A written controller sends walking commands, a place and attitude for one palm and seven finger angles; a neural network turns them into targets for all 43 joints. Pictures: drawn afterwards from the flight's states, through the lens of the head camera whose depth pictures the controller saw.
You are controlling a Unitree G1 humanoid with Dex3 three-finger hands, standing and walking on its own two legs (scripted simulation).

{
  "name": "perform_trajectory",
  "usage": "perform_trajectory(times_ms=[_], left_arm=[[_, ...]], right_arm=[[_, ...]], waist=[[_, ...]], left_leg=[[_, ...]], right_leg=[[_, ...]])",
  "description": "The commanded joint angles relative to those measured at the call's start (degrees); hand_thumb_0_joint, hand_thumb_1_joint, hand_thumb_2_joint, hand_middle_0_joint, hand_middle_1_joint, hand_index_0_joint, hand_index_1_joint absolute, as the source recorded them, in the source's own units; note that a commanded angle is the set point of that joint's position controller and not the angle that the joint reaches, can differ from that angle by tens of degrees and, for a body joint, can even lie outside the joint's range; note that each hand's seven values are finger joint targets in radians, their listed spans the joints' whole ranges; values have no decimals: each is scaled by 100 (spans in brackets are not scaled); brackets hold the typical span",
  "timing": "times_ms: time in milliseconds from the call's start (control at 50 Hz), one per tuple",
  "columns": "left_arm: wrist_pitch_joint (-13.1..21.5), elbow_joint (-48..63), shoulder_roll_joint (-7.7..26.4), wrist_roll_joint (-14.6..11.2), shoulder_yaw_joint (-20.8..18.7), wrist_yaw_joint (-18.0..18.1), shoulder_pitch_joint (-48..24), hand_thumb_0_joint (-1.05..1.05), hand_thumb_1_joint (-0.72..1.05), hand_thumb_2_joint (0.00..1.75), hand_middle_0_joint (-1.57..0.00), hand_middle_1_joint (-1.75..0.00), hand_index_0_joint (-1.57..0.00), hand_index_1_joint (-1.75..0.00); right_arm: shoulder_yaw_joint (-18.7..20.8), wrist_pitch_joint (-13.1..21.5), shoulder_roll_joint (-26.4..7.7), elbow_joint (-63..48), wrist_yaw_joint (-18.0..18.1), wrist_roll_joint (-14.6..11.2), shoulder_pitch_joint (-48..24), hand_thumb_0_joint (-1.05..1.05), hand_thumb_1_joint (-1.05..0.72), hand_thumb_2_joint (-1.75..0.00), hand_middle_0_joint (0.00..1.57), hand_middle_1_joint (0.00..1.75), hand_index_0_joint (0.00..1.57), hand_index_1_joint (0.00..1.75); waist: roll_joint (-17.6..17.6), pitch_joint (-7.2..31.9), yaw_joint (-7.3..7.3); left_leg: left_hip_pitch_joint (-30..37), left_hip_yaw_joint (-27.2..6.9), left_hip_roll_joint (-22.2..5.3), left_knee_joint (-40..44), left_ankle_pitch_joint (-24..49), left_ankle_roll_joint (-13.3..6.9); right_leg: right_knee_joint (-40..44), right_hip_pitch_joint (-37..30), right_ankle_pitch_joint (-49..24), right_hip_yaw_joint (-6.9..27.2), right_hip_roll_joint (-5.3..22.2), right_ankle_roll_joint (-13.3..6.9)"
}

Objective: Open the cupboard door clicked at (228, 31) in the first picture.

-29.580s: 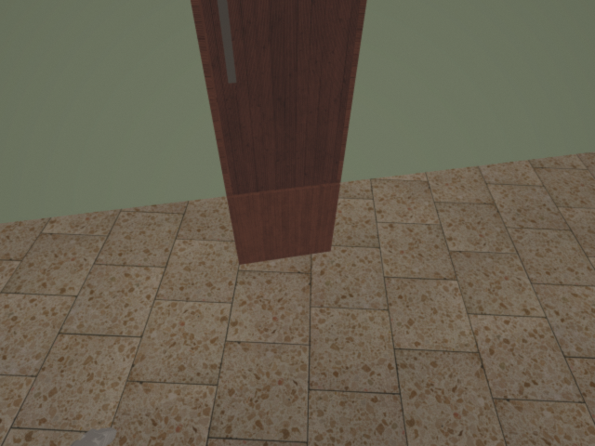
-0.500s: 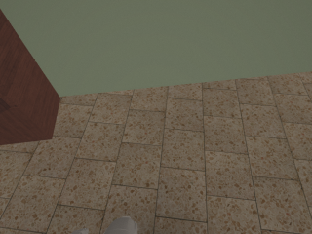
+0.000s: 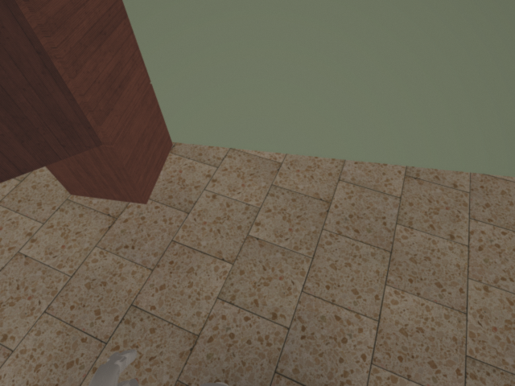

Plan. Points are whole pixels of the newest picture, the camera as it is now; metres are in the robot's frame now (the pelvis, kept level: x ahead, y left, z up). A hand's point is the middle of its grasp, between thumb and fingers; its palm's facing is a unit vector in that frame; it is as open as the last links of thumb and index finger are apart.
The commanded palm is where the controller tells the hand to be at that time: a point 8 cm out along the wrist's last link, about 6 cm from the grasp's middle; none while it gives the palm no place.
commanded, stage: turn to face it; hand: left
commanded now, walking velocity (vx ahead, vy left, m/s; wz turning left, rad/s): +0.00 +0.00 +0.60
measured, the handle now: out of the picture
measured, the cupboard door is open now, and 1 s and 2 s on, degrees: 39 39 39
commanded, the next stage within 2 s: take the last steps up to it in 0.78 s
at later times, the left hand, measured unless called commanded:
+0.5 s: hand out of the picture -0.03 +0.23 -0.18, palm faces +0.36 -0.89 -0.27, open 7.4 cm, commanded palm none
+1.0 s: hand out of the picture -0.02 +0.16 -0.15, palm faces +0.50 -0.84 -0.23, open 7.3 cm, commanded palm none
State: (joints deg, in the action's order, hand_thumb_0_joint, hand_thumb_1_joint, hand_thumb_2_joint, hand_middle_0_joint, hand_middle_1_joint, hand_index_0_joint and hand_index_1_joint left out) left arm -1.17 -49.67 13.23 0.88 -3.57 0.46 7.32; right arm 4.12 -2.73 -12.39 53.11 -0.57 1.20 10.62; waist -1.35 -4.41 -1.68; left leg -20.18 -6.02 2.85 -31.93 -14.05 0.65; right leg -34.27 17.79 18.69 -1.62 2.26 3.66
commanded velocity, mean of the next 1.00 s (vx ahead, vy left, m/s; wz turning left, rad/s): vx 0.04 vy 0.02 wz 0.37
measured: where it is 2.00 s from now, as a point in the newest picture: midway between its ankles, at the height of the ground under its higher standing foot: (209, 377)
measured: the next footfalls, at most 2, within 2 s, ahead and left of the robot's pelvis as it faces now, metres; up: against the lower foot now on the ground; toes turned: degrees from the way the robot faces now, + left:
left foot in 0.40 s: +0.02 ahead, +0.13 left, +0.00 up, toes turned +22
right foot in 0.76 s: +0.10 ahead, -0.11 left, +0.00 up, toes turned +18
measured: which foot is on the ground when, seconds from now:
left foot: down 0.00-0.00, up 0.02-0.38, down 0.40-0.76, up 0.78-1.00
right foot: down 0.00-0.40, up 0.42-0.74, down 0.76-1.00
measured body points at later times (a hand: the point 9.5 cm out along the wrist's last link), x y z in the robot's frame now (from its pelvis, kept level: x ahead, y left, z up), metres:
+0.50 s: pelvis +0.01 +0.01 +0.00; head +0.05 +0.04 +0.44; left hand -0.05 +0.27 -0.16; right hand +0.21 -0.19 -0.13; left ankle -0.01 +0.11 -0.73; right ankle +0.00 -0.13 -0.67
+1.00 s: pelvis +0.03 -0.02 +0.01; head +0.07 -0.02 +0.46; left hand -0.05 +0.21 -0.13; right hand +0.19 -0.21 -0.15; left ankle -0.04 +0.09 -0.68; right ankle +0.06 -0.12 -0.73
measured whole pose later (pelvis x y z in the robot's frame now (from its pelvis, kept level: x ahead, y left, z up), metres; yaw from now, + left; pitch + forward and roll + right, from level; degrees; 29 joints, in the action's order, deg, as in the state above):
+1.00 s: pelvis +0.03 -0.02 +0.01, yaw +29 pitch +0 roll +2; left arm 0.9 -56.7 9.3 1.8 -2.6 1.1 13.8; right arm 3.7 -3.5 -11.2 58.8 -0.9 0.7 10.4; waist 0.5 -4.5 -0.2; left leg -22.9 2.1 -0.4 -52.1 -25.9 2.3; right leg -27.7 10.4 16.7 -9.5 5.7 -0.5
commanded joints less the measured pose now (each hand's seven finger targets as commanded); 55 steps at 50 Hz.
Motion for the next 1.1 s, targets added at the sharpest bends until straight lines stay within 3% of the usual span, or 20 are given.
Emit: perform_trajectory(times_ms=[0,20,60,100,260,340,360,380,400,440,480,640,700,720,740,760,800,860,1000,1080], left_arm=[[170,265,1432,89,-315,154,841,0,90,90,-20,-30,-20,-30],[211,249,1091,58,-277,198,657,0,90,90,-20,-30,-20,-30],[218,315,717,16,-142,175,239,0,90,90,-20,-30,-20,-30],[243,295,656,29,-133,176,341,0,90,90,-20,-30,-20,-30],[228,0,968,88,-269,147,963,0,90,90,-20,-30,-20,-30],[215,-35,1051,13,-305,87,772,0,90,90,-20,-30,-20,-30],[191,98,858,-28,-275,50,752,0,90,90,-20,-30,-20,-30],[164,341,425,-53,-130,12,538,0,90,90,-20,-30,-20,-30],[57,495,502,10,-86,80,163,0,90,90,-20,-30,-20,-30],[7,246,435,-5,-133,97,129,0,90,90,-20,-30,-20,-30],[-47,19,440,24,-157,12,405,0,90,90,-20,-30,-20,-30],[4,-107,220,11,-75,-5,647,0,90,90,-20,-30,-20,-30],[131,-274,352,8,-107,28,1124,0,90,90,-20,-30,-20,-30],[199,-304,629,54,-155,74,1238,0,90,90,-20,-30,-20,-30],[228,-314,1085,99,-221,103,1208,0,90,90,-20,-30,-20,-30],[244,-279,1045,71,-182,115,1228,0,90,90,-20,-30,-20,-30],[234,-266,737,57,-143,167,830,0,90,90,-20,-30,-20,-30],[263,-266,581,67,-104,158,698,0,90,90,-20,-30,-20,-30],[349,-678,834,114,-280,67,1308,0,90,90,-20,-30,-20,-30],[323,-714,873,64,-307,4,1020,0,90,90,-20,-30,-20,-30]], right_arm=[[262,101,-674,-715,-18,-44,-303,0,-90,-90,20,30,20,30],[281,42,-747,-592,-4,-7,-398,0,-90,-90,20,30,20,30],[232,-18,-602,-386,-64,-14,-279,0,-90,-90,20,30,20,30],[166,-50,-465,-335,-114,-41,-327,0,-90,-90,20,30,20,30],[32,6,-280,-456,-149,-63,-880,0,-90,-90,20,30,20,30],[93,109,-535,-308,-102,-25,-161,0,-90,-90,20,30,20,30],[209,165,-1043,-249,-74,23,215,0,-90,-90,20,30,20,30],[371,171,-1646,-193,-22,32,647,0,-90,-90,20,30,20,30],[339,125,-1681,-124,25,-22,887,0,-90,-90,20,30,20,30],[271,174,-1374,-238,149,14,357,0,-90,-90,20,30,20,30],[150,197,-1077,-353,160,24,-183,0,-90,-90,20,30,20,30],[130,169,-1020,-253,126,49,-210,0,-90,-90,20,30,20,30],[120,162,-881,-222,107,-26,-302,0,-90,-90,20,30,20,30],[85,167,-602,-249,87,-63,-250,0,-90,-90,20,30,20,30],[25,161,-290,-342,46,-86,-188,0,-90,-90,20,30,20,30],[61,89,-452,-340,56,-52,-427,0,-90,-90,20,30,20,30],[105,31,-476,-164,52,-57,-363,0,-90,-90,20,30,20,30],[25,21,-192,56,12,-76,-246,0,-90,-90,20,30,20,30],[-17,163,-112,-4,-107,-38,-571,0,-90,-90,20,30,20,30],[-47,271,-140,176,-101,-13,89,0,-90,-90,20,30,20,30]], waist=[[1661,800,467],[1856,641,363],[1263,465,79],[1191,522,101],[1328,570,434],[1005,915,-27],[-77,1275,-240],[-1698,1414,-469],[-674,1282,-496],[-1160,1066,-281],[-807,635,53],[-738,595,126],[-483,735,368],[370,784,401],[1694,634,362],[1660,596,515],[1577,350,286],[1090,400,196],[1173,288,597],[863,317,217]], left_leg=[[-1431,322,79,-2609,-2150,164],[-1489,106,-206,-3430,-2015,138],[-1556,318,-394,-3989,-1191,281],[-1426,546,-442,-3653,-981,342],[-690,1214,-367,-1299,-1197,231],[965,1411,-237,517,140,20],[2129,361,-1120,771,1588,-373],[2726,-1625,-2697,914,4045,-1343],[2317,-1442,-2938,827,3982,-1582],[1705,-997,-2365,999,2989,-1357],[995,-417,-1831,1246,2012,-1035],[615,-501,-1622,1207,1241,-972],[198,-337,-1255,587,1046,-602],[-326,108,-777,-103,249,-271],[-927,756,-36,-1174,-1331,71],[-866,432,-171,-2278,-2041,53],[-1044,331,-373,-3275,-1586,85],[-791,578,-386,-2872,-1227,178],[-764,987,-502,-1150,-1329,140],[852,1434,-248,517,-436,35]], right_leg=[[1914,-1422,-1293,2157,2780,-1234],[1752,-1136,-1851,1986,2482,-1295],[1356,-1221,-2943,671,1782,-1041],[1279,-1353,-3449,118,1622,-880],[847,-1813,-4270,-416,1879,-903],[-306,-1096,-3902,-893,1756,-490],[-1378,22,-2394,-1098,1347,-159],[-2722,1484,1868,-921,569,153],[-3205,1530,2004,-217,590,66],[-3450,1575,1387,153,607,83],[-3246,1241,743,95,494,64],[-933,132,586,-265,60,3],[755,-993,-648,-248,58,-51],[1392,-1494,-891,528,814,-264],[1782,-1562,-1421,1749,2020,-867],[1868,-1034,-1773,1899,2403,-1299],[1670,-921,-2375,1357,2010,-1335],[1460,-1006,-2969,341,1600,-1076],[1822,-1616,-952,553,2097,-1169],[1305,-646,-363,-15,1771,-803]])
